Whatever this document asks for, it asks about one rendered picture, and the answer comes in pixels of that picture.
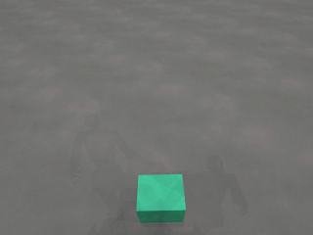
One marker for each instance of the carton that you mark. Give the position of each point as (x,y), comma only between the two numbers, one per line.
(160,198)

